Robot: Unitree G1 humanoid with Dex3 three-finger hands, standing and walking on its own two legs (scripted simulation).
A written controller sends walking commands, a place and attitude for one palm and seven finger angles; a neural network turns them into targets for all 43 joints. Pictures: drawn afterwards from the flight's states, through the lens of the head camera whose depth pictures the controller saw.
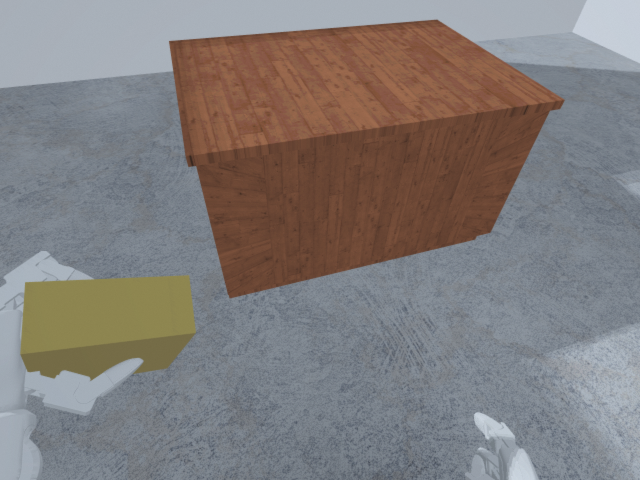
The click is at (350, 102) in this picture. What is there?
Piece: table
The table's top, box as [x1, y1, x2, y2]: [169, 20, 564, 166]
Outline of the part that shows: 564,100 438,20 169,41 185,155 188,166 560,108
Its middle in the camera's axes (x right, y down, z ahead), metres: +0.09 -0.58 +1.34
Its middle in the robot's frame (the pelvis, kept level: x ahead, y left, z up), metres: +1.39 -0.02 -0.08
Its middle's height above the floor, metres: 0.69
